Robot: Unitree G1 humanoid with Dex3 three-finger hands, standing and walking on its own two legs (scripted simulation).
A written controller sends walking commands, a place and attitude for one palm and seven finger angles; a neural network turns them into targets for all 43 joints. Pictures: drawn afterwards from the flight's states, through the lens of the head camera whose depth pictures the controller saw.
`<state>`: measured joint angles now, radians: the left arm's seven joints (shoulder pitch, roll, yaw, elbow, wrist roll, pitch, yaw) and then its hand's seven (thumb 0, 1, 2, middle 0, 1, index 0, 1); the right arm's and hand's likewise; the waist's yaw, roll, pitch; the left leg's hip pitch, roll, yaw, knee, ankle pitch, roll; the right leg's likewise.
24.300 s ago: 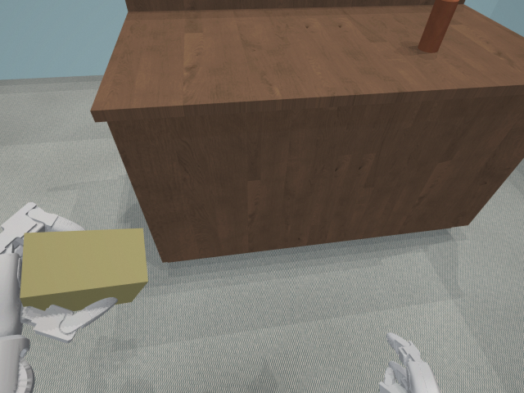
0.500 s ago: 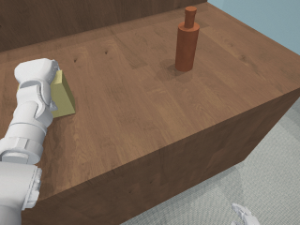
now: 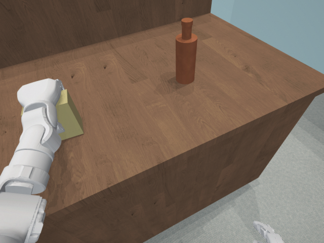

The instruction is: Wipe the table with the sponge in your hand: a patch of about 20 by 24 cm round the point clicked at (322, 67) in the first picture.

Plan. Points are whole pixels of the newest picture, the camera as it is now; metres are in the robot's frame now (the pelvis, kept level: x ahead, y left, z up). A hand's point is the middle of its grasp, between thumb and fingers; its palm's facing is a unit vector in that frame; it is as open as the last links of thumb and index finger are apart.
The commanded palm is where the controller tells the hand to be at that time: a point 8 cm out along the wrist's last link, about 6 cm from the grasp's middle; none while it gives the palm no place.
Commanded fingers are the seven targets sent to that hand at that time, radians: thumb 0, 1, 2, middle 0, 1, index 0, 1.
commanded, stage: wipe back along the middle lane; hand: left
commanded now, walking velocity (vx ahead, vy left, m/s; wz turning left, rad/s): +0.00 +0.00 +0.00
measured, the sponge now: (58, 122) +0.39 +0.32 +0.09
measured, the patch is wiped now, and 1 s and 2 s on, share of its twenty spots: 0.20 0.50 0.75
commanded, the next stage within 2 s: slide across to the third lane in 1.34 s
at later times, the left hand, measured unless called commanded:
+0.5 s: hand (49, 123) +0.35 +0.30 +0.13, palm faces +0.04 -0.01 -1.00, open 10.4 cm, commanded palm +0.31 +0.29 +0.16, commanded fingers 0.00 0.10 1.30 -1.20 -1.60 -1.20 -1.60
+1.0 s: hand (52, 136) +0.31 +0.28 +0.13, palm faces +0.13 -0.03 -0.99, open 10.4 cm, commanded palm +0.27 +0.26 +0.16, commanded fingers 0.00 0.10 1.30 -1.20 -1.60 -1.20 -1.60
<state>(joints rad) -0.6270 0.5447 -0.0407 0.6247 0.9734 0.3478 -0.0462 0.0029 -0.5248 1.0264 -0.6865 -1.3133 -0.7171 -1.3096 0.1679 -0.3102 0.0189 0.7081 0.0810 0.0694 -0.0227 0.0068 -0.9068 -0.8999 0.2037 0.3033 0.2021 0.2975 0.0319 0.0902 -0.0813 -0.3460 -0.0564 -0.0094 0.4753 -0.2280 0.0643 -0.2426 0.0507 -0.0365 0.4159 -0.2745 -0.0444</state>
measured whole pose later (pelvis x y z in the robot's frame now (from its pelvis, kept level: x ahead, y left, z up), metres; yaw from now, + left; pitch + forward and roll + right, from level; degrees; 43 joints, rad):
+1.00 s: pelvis -0.01 +0.01 +0.00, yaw +0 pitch +2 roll -1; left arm -0.28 0.43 -0.18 0.10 0.96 0.60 0.00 0.00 -0.50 1.03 -0.66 -1.34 -0.69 -1.33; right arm 0.01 -0.28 0.06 0.65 0.10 0.10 -0.01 0.01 -0.91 -0.90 0.20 0.30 0.20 0.30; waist 0.11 0.12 -0.10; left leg -0.30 -0.07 0.00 0.51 -0.24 0.07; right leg -0.21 0.04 -0.03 0.48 -0.31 -0.04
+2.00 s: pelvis -0.04 -0.04 +0.00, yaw -1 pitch -2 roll +1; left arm -0.34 0.35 -0.32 0.08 0.91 0.68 -0.02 -0.02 -0.51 1.03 -0.67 -1.33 -0.70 -1.32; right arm -0.05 -0.24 0.09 0.69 0.10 0.05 -0.02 0.01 -0.91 -0.90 0.20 0.30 0.20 0.30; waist 0.12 0.11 -0.07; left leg -0.24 -0.03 -0.01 0.49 -0.21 0.01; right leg -0.18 0.07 -0.04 0.51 -0.29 -0.09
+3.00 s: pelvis -0.03 -0.07 -0.01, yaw -5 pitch +4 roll +1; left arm -0.58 0.54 -0.05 0.66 0.93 0.42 -0.07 0.00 -0.52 1.03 -0.68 -1.32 -0.72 -1.31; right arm 0.14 -0.33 0.02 0.72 0.09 0.06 -0.06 0.01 -0.91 -0.90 0.20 0.30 0.20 0.30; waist 0.02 0.10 -0.12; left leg -0.38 -0.01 -0.09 0.56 -0.25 0.04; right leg -0.32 0.15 0.02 0.54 -0.28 -0.14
